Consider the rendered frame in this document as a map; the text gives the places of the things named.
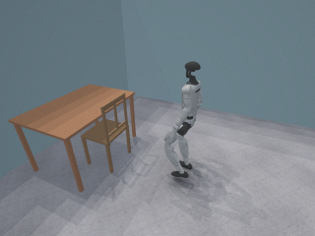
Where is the left robot upper arm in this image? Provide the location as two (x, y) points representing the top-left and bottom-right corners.
(181, 85), (192, 114)

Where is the robot left shin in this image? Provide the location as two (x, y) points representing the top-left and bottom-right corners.
(163, 147), (184, 174)

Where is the left robot forearm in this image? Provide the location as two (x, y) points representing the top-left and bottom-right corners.
(172, 108), (189, 132)

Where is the left robot hand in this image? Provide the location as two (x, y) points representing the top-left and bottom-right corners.
(164, 129), (176, 144)

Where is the chair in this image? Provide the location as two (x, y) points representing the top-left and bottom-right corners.
(81, 92), (131, 173)

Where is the robot right thigh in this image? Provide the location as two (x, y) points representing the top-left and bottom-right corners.
(178, 120), (196, 147)

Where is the right robot forearm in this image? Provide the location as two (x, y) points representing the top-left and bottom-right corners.
(193, 102), (202, 116)

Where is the right robot upper arm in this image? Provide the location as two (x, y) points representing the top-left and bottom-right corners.
(197, 81), (203, 104)

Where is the table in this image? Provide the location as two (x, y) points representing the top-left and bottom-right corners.
(8, 84), (136, 193)

